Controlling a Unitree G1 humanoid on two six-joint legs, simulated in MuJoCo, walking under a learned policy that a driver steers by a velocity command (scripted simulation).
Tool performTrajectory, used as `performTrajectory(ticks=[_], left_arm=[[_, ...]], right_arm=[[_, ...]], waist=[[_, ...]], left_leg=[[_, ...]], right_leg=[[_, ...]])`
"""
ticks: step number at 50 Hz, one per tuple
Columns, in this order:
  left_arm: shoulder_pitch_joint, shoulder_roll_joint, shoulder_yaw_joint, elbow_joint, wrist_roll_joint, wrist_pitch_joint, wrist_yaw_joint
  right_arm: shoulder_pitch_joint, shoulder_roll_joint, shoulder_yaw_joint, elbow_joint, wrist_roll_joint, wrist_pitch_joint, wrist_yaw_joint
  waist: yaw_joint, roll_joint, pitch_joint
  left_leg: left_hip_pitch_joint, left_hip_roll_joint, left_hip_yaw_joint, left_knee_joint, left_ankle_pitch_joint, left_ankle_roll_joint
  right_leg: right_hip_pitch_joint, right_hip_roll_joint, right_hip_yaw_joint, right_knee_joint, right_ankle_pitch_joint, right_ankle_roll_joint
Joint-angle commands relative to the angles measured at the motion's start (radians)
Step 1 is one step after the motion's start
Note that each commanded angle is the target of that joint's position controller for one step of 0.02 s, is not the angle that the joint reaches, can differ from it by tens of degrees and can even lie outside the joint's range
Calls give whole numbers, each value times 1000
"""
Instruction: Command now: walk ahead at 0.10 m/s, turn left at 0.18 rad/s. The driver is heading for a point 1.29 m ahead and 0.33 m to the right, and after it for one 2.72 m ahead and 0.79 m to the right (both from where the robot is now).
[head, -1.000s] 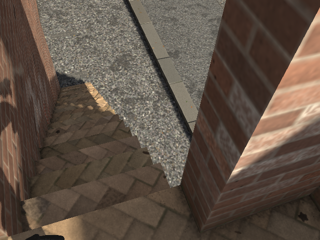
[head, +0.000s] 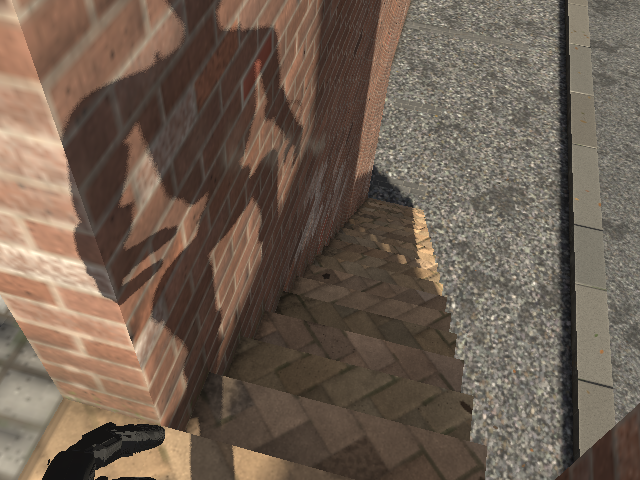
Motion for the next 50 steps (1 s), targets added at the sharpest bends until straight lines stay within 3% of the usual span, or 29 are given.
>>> performTrajectory(ticks=[1, 2, 3, 4, 5, 6, 8, 9, 13, 18, 20, 21, 22, 23, 24, 25, 27, 33, 36, 39, 41, 42, 44, 45, 46, 47, 48, 49, 50], left_arm=[[34, 112, 35, -47, 27, -29, 13], [101, 166, 45, -35, 39, -28, 22], [210, 170, 51, 12, 19, -15, 25], [283, 150, 53, 39, -19, -2, 27], [277, 153, 50, 53, -40, -1, 37], [222, 152, 46, 46, -34, -4, 48], [145, 128, 38, 45, -11, -18, 60], [121, 104, 30, 43, 1, -21, 58], [109, 126, 47, 48, -16, -2, 68], [143, 183, 68, 63, -39, 17, 65], [147, 170, 65, 72, -56, 35, 60], [211, 99, 41, 124, -50, 57, 60], [179, 11, 17, 107, -16, 61, 54], [152, -20, 13, 74, 7, 58, 53], [182, 34, 30, 66, -30, 62, 63], [202, 91, 41, 45, -47, 64, 72], [187, 131, 58, 50, -26, 66, 73], [76, 44, 48, -15, -32, 42, 23], [34, -13, 23, -61, -14, 36, 3], [72, 37, 39, -56, -15, 65, 5], [131, 54, 46, -63, -15, 73, 16], [133, 31, 37, -73, -15, 81, 18], [180, 69, 48, -47, -7, 83, 8], [294, 134, 82, -15, -3, 75, 14], [446, 212, 115, 35, -9, 79, 32], [392, 325, 118, 22, -38, 75, 44], [399, 280, 100, -21, -22, 61, 46], [425, 173, 83, -3, -24, 49, 45], [337, 126, 68, -18, -23, 46, 48]], right_arm=[[27, -173, -47, -19, 5, -18, -3], [52, -149, -43, -28, -30, -29, -9], [154, -100, -31, -2, -30, -36, -11], [113, -148, -40, -11, -21, -35, -9], [37, -199, -65, -20, 0, -36, -8], [-25, -193, -72, -28, 12, -41, -9], [-62, -158, -77, -29, 5, -55, -10], [-39, -137, -78, -16, 3, -63, -4], [-40, -93, -67, 16, -18, -80, 23], [-73, -107, -57, 11, -1, -90, 43], [-15, -123, -71, 46, 7, -108, 51], [80, -127, -78, 70, -4, -118, 48], [185, -193, -95, 96, -26, -124, 47], [214, -278, -98, 68, -55, -133, 43], [167, -294, -108, 59, -78, -154, 44], [75, -243, -91, 57, -44, -167, 38], [-27, -193, -76, 50, -16, -158, 14], [84, -119, -62, 116, -32, -149, -11], [81, -145, -66, 123, -35, -132, -13], [63, -128, -59, 110, -47, -132, -5], [-7, -161, -65, 92, -36, -130, -8], [31, -165, -73, 131, -21, -120, -13], [45, -198, -84, 135, -20, -84, -16], [-13, -243, -99, 91, 1, -85, -12], [-31, -234, -94, 69, -4, -101, -9], [99, -60, -39, 14, -81, -135, 17], [118, -97, -40, 0, -33, -171, 29], [16, -189, -68, 15, 8, -175, 28], [-46, -188, -68, 6, -3, -164, 17]], waist=[[66, 129, -109], [60, 28, -215], [56, -124, -351], [112, -200, -323], [123, -124, -200], [106, -76, -100], [50, -53, -2], [24, -79, -14], [22, -97, -44], [37, -93, -52], [10, -62, -77], [-39, -80, -107], [-67, 117, -84], [-55, 250, -24], [-24, 313, -9], [26, 337, 33], [46, 289, 45], [-15, 192, 24], [-15, 200, 17], [16, 188, 23], [81, 224, 15], [67, 280, 53], [88, 272, 1], [143, 204, -77], [208, 49, -134], [48, -294, -208], [99, -386, -399], [138, -174, -269], [96, -23, -133]], left_leg=[[-11, 187, -154, 48, 750, 64], [-124, 117, -117, 166, 559, 23], [-285, 35, -36, 358, 202, -42], [-438, -6, 27, 553, -235, -83], [-544, 25, 23, 718, -249, -94], [-590, 62, 28, 762, -155, -88], [-549, 113, 20, 691, -35, -76], [-496, 125, 21, 650, -4, -74], [-393, 162, 71, 434, 122, -102], [-254, 152, 106, 171, 145, -94], [-139, 123, 152, 86, 150, -72], [-6, 93, 156, 63, 159, -79], [43, 258, -83, -91, -45, -53], [34, 480, -443, -210, -129, 22], [-49, 556, -628, -310, -350, 134], [-90, 536, -601, -338, -488, 139], [-97, 418, -328, -301, -280, 41], [37, 363, 14, -284, 286, -1], [-24, 360, 152, -288, 429, 15], [-121, 350, 233, -231, 492, 26], [-162, 328, 293, -128, 744, 12], [-80, 364, 283, -123, 810, -9], [1, 395, 263, 61, 1023, -12], [-50, 344, 268, 258, 1033, -18], [-281, 292, 258, 596, 700, -75], [-652, 120, 201, 956, -236, -121], [-720, 93, 35, 1132, -193, -113], [-787, 121, 19, 1129, -66, -89], [-770, 151, 28, 1071, 33, -87]], right_leg=[[240, -14, 9, -134, 280, -60], [463, -123, 116, -69, 562, -112], [691, -268, 304, -68, 430, -266], [687, -368, 544, -233, 33, -343], [594, -373, 611, -328, -374, -331], [485, -351, 585, -378, -546, -289], [306, -294, 474, -443, -467, -225], [260, -253, 411, -453, -404, -201], [182, -202, 262, -476, -316, -194], [158, -227, 228, -456, -320, -184], [128, -208, 184, -362, -410, -149], [77, -69, 51, -149, -418, -100], [-59, 14, -26, 165, -400, -37], [-253, 63, 117, 385, -463, -31], [-325, 54, 220, 519, -476, -44], [-363, 12, 245, 568, -375, -42], [-348, -7, 227, 531, -182, -12], [-342, -8, 184, 354, 116, 17], [-223, -26, 67, 292, 169, 23], [-79, -20, -19, 384, 203, 21], [41, -15, -40, 349, 119, 0], [-15, -40, 10, 218, -69, -40], [79, 35, -59, 123, -209, -88], [270, 110, -91, 5, -100, -115], [538, 49, 67, -86, 159, -164], [768, -135, 394, 12, 463, -305], [771, -272, 710, -216, 248, -444], [679, -244, 625, -238, 132, -403], [511, -205, 517, -218, 147, -350]])
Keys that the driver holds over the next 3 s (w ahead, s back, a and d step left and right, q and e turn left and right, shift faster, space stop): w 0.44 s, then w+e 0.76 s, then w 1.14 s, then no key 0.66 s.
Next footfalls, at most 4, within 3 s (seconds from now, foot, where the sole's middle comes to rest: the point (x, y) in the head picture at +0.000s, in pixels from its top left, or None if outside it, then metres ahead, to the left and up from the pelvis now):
0.02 right None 0.14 -0.12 -0.77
0.44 left None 0.19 0.18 -0.77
0.92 right None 0.35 -0.13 -0.77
1.62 left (287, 421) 0.68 0.01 -0.97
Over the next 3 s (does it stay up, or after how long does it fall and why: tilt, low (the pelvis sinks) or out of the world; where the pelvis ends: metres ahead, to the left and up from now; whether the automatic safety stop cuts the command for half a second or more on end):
stays up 1.07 -0.23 -0.62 its command is cut before an obstacle after 0.4 s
